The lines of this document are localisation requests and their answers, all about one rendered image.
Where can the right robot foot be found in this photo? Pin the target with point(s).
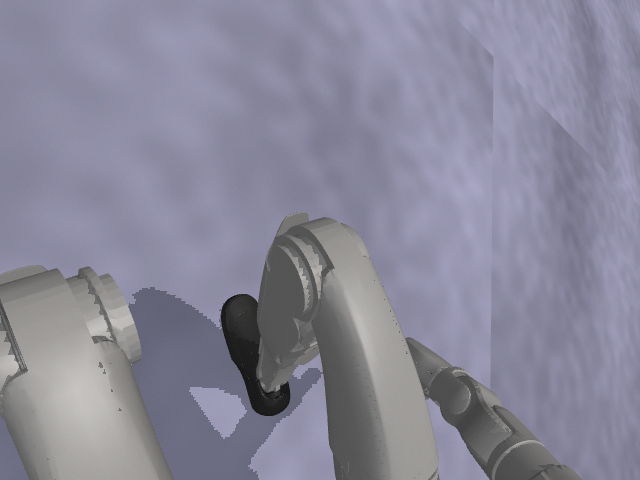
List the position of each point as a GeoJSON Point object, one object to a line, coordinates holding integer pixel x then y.
{"type": "Point", "coordinates": [241, 332]}

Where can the right robot arm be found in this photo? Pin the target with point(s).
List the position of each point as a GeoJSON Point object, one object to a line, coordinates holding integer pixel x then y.
{"type": "Point", "coordinates": [501, 444]}

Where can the right robot hand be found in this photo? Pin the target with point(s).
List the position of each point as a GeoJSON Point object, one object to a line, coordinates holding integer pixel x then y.
{"type": "Point", "coordinates": [428, 364]}

